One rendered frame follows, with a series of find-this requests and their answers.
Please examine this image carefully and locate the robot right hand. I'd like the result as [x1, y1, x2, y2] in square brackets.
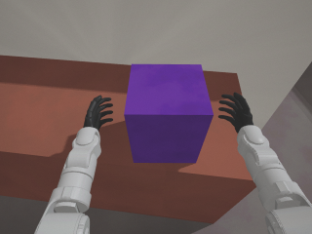
[218, 92, 254, 134]

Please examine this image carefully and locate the robot left forearm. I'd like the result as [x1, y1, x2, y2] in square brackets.
[34, 127, 101, 234]

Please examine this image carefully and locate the pedestal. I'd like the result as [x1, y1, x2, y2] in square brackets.
[0, 55, 256, 224]

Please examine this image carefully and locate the right robot upper arm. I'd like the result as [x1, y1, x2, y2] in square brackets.
[265, 205, 312, 234]

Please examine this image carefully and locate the carton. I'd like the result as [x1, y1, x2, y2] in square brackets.
[124, 63, 214, 164]

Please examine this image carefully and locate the robot right forearm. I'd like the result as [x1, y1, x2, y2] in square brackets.
[237, 125, 312, 212]

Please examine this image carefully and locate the left robot upper arm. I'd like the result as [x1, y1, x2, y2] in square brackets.
[36, 213, 90, 234]

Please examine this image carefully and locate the robot left hand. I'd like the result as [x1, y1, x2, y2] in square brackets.
[83, 95, 113, 131]

